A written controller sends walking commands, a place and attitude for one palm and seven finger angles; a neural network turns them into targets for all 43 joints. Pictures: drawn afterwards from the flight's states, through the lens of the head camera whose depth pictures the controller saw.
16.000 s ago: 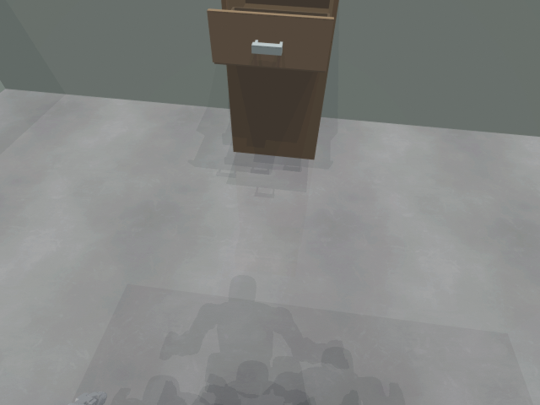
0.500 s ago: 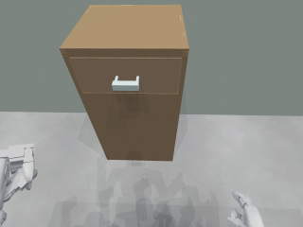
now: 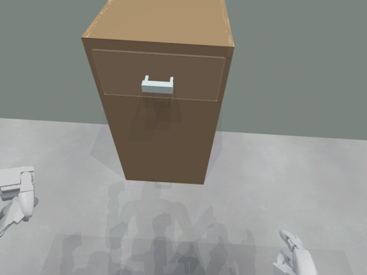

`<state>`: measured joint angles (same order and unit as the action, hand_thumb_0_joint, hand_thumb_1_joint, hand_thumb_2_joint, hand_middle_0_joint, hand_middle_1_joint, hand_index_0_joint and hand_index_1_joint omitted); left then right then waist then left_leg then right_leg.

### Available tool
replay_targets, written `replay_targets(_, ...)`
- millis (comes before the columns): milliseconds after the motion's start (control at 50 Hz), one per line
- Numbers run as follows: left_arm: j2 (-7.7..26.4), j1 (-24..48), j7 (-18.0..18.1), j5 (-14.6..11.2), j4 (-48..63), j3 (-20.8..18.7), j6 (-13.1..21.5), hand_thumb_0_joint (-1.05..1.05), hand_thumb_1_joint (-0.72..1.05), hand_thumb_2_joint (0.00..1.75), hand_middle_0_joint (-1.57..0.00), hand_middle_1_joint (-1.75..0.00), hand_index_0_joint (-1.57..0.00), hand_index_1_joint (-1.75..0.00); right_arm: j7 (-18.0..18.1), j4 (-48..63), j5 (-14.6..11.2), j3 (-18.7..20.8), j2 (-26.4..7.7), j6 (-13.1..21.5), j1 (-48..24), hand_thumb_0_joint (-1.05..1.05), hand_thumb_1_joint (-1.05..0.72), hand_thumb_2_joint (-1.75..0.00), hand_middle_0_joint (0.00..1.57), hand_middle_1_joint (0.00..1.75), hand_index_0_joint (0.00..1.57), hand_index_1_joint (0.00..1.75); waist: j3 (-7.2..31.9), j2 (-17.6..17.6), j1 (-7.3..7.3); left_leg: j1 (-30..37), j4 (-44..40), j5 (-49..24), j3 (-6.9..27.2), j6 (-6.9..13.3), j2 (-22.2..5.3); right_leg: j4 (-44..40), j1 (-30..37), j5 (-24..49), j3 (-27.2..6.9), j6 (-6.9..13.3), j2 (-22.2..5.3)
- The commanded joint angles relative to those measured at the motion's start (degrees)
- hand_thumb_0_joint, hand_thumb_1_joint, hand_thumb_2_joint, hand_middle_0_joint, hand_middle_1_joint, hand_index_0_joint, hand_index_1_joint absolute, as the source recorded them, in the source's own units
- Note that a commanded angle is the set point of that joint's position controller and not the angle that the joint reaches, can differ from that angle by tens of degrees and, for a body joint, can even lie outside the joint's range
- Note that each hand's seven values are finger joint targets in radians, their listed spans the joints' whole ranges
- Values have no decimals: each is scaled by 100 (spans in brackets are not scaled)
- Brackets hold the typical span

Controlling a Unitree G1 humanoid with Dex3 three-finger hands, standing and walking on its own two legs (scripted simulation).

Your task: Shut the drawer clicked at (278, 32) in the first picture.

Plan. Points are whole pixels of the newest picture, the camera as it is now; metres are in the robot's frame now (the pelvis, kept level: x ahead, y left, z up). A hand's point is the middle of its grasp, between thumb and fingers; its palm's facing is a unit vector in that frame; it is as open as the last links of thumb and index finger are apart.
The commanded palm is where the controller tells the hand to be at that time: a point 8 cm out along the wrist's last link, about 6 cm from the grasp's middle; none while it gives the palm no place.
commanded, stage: step back with the hand held close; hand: left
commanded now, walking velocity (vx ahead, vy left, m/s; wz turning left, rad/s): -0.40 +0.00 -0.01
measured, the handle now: (158, 82) +0.71 +0.12 +0.00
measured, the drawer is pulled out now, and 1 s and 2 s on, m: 0.00 0.00 0.00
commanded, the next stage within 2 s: stop stepping back and stand still in 0.72 s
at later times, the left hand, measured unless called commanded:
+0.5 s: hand out of the picture +0.13 +0.24 +0.17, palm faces +0.36 -0.79 -0.49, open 3.2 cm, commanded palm +0.05 +0.29 +0.18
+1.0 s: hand out of the picture +0.05 +0.22 +0.18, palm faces +0.25 -0.85 -0.46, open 3.2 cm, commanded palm -0.02 +0.27 +0.18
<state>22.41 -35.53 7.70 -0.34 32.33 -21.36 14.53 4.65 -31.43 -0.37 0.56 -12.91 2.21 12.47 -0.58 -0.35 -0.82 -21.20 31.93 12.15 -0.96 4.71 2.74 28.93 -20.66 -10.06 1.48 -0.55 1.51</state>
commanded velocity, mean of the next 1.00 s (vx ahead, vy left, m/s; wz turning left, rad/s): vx -0.27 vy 0.00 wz -0.03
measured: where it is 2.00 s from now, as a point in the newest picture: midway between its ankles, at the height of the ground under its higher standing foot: outside the picture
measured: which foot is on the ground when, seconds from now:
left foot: down 0.00-1.00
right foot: down 0.00-0.44, up 0.46-0.76, down 0.78-1.00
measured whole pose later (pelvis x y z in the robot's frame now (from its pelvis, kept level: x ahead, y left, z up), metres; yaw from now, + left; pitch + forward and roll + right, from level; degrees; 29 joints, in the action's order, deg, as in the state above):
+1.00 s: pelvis -0.16 -0.01 -0.01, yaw -1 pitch -1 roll -4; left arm 27.6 -35.0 5.2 -3.8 33.7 -24.0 15.4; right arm 4.8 -35.9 0.4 0.3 -10.9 5.1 14.5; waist 2.0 -0.2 -5.0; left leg -28.7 24.9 0.3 1.1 0.9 -0.4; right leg 29.4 -4.1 -28.7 0.7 0.9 2.7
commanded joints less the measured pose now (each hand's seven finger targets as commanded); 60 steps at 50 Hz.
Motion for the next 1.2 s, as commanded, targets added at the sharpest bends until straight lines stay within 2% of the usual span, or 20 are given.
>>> replay_targets(0, 917, 163, 117, 47, 1220, -811, 369, 0, 90, 90, -140, -160, -140, -160, 74, 976, 29, 325, -824, 436, -698, 0, -90, -90, 20, 30, 20, 30, 385, -835, 93, -2321, -2053, 2271, 1611, 374, -1379, 1116, 2388, 430, -483, -50, 120)
replay_targets(120, 901, 10, 1, -62, 1446, -851, 442, 0, 90, 90, -140, -160, -140, -160, -3, 828, 71, 377, -825, 524, -578, 0, -90, -90, 20, 30, 20, 30, 994, -483, 80, -1347, -1126, 52, 1119, 237, -1134, 944, 2037, 1498, -877, 14, -38)
replay_targets(200, 946, 15, -21, -103, 1442, -850, 401, 0, 90, 90, -140, -160, -140, -160, -45, 812, 53, 398, -757, 442, -605, 0, -90, -90, 20, 30, 20, 30, 1017, 38, 18, -1128, -632, 700, 878, 79, -855, 393, 1500, 1181, -1367, 134, -368)
replay_targets(280, 1205, 127, 83, -182, 1432, -1001, 453, 0, 90, 90, -140, -160, -140, -160, -96, 738, 51, 447, -673, 273, -494, 0, -90, -90, 20, 30, 20, 30, 662, 545, -89, -397, 556, 1230, 505, -266, -284, -1127, -105, -806, -2178, 616, -1222)
replay_targets(340, 1103, -11, 165, -238, 1236, -890, 452, 0, 90, 90, -140, -160, -140, -160, -101, 642, 22, 414, -540, 140, -489, 0, -90, -90, 20, 30, 20, 30, 746, 693, -141, 405, 899, 698, 407, -343, -237, -1240, -733, -516, -1717, 683, -1411)
replay_targets(400, 1140, -126, 169, -179, 1439, -892, 536, 0, 90, 90, -140, -160, -140, -160, -21, 732, 17, 381, -703, 214, -627, 0, -90, -90, 20, 30, 20, 30, 546, -467, -145, 90, -765, 1092, 1213, -4, -934, -249, -634, -866, -820, 216, -431)
replay_targets(440, 1139, 31, 115, -8, 1591, -1038, 613, 0, 90, 90, -140, -160, -140, -160, 26, 839, 101, 389, -857, 459, -807, 0, -90, -90, 20, 30, 20, 30, 680, -1902, -43, -2278, -2828, 3368, 2682, 587, -2268, 2559, 1512, -1073, -381, -70, 595)
replay_targets(460, 1190, 141, 108, -22, 1620, -1096, 593, 0, 90, 90, -140, -160, -140, -160, 28, 747, 128, 415, -768, 541, -718, 0, -90, -90, 20, 30, 20, 30, 654, -1528, -45, -2399, -2972, 3242, 2694, 650, -2465, 3506, 1505, -1300, -567, -54, 609)
replay_targets(520, 988, 107, 135, -128, 1384, -934, 496, 0, 90, 90, -140, -160, -140, -160, -63, 546, 166, 452, -678, 682, -688, 0, -90, -90, 20, 30, 20, 30, 608, -709, 97, -1195, -2287, 2002, 1873, 513, -2109, 3229, 645, -1703, -522, -23, 405)
replay_targets(680, 974, 302, 10, -284, 1593, -538, 598, 0, 90, 90, -140, -160, -140, -160, -200, 39, 323, 318, -511, 765, -352, 0, -90, -90, 20, 30, 20, 30, 1264, -1209, 127, 1613, -2041, -81, 702, -617, -1384, -1245, 614, -1493, -40, 277, 168)
replay_targets(760, 1647, 727, 40, -384, 1725, -1134, 784, 0, 90, 90, -140, -160, -140, -160, -86, 227, 313, 169, -356, 656, -628, 0, -90, -90, 20, 30, 20, 30, 1216, 69, 105, 2309, 25, -441, -212, -654, -783, -1671, -757, 60, -726, 530, -1233)
replay_targets(800, 1441, 567, -58, -420, 1543, -971, 678, 0, 90, 90, -140, -160, -140, -160, -18, 213, 133, 258, -461, 766, -639, 0, -90, -90, 20, 30, 20, 30, 850, 949, -39, 2239, 619, -297, -80, -629, -413, -1511, -1262, -140, -341, 546, -1110)
replay_targets(860, 1211, -58, -124, -459, 1290, -907, 358, 0, 90, 90, -140, -160, -140, -160, 19, 459, 103, 155, -555, 636, -733, 0, -90, -90, 20, 30, 20, 30, 682, -754, -25, 1839, -932, -659, 529, -415, -773, -595, -562, -1152, 188, 96, -110)
replay_targets(920, 1175, -471, -79, -478, 956, -1080, 284, 0, 90, 90, -140, -160, -140, -160, 45, 704, 87, 187, -683, 648, -878, 0, -90, -90, 20, 30, 20, 30, 112, -1518, 77, 203, -2612, 2667, 1141, -749, -963, -374, 559, -2928, 445, 289, 568)
replay_targets(960, 1297, -564, -76, -438, 1009, -1124, 259, 0, 90, 90, -140, -160, -140, -160, 41, 617, 93, 195, -580, 576, -662, 0, -90, -90, 20, 30, 20, 30, 116, -463, 71, 360, -1127, 1800, 311, -811, -385, -1260, 242, -2985, 58, 474, 121)
replay_targets(1000, 1474, -300, -36, -493, 1525, -1169, 289, 0, 90, 90, -140, -160, -140, -160, 34, 471, 106, 274, -530, 561, -567, 0, -90, -90, 20, 30, 20, 30, 66, 1286, 83, 1142, 1979, 125, 112, -660, -111, -2216, -1626, -3342, -1483, 1024, -1453)
replay_targets(1040, 1181, 443, 23, -321, 1637, -849, 235, 0, 90, 90, -140, -160, -140, -160, 19, 373, 80, 224, -512, 682, -502, 0, -90, -90, 20, 30, 20, 30, -231, 892, -72, 404, 1865, 202, 333, -554, -565, -1712, -1044, -2430, -1094, 1061, -1623)
replay_targets(1100, 800, 1263, 73, -149, 1306, -339, 172, 0, 90, 90, -140, -160, -140, -160, 178, 164, 48, 227, -767, 1033, -434, 0, -90, -90, 20, 30, 20, 30, -554, -900, -157, 1081, -900, 438, 821, -344, -802, -54, -764, -1920, 108, 155, -387)
replay_targets(1140, 810, 956, 157, -139, 1076, -419, 278, 0, 90, 90, -140, -160, -140, -160, 178, 171, 17, 212, -731, 1237, -385, 0, -90, -90, 20, 30, 20, 30, 217, -1573, -29, 832, -2214, 1998, 2342, -20, -1446, 1071, 184, -1832, -88, 12, 94)
replay_targets(1180, 1160, 797, 160, -120, 1612, -790, 316, 0, 90, 90, -140, -160, -140, -160, 109, 238, 136, 183, -621, 1225, -463, 0, -90, -90, 20, 30, 20, 30, 474, -1700, 67, 447, -2852, 2958, 2646, -194, -1534, 1715, 462, -2136, -219, 97, 158)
